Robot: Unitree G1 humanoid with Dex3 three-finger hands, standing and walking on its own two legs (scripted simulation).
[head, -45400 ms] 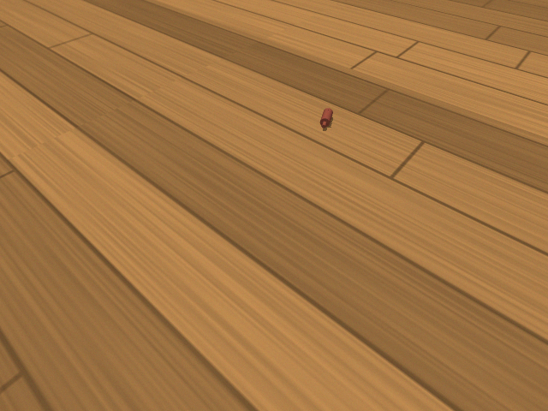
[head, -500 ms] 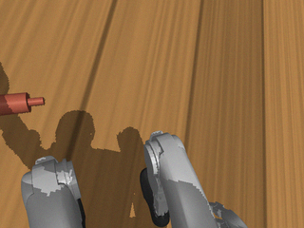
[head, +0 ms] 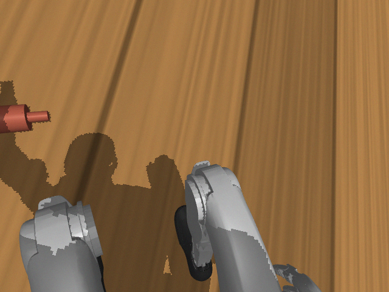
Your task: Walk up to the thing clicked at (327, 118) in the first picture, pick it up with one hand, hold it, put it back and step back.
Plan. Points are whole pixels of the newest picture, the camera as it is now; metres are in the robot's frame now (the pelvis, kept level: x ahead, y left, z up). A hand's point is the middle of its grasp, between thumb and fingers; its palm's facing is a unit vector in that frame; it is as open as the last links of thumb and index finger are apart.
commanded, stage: home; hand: left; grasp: from above
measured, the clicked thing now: (7, 119) +0.52 +0.29 -0.30
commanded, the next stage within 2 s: none
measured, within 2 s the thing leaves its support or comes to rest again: neither
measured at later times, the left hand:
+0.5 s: hand out of the picture +0.44 +0.32 -0.05, palm faces -0.33 -0.41 -0.85, open 9.8 cm
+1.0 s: hand out of the picture +0.28 +0.25 +0.16, palm faces +0.06 -0.92 -0.39, open 7.4 cm
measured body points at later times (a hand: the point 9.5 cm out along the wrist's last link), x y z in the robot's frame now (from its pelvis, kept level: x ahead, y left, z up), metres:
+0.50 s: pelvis +0.01 +0.00 +0.07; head +0.23 +0.07 +0.46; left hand +0.45 +0.34 +0.00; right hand +0.10 -0.26 -0.05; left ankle +0.09 +0.14 -0.29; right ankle +0.11 -0.13 -0.29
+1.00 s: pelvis +0.04 +0.00 +0.26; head +0.16 +0.05 +0.69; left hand +0.28 +0.30 +0.19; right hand +0.27 -0.21 +0.17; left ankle +0.09 +0.14 -0.29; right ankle +0.11 -0.13 -0.29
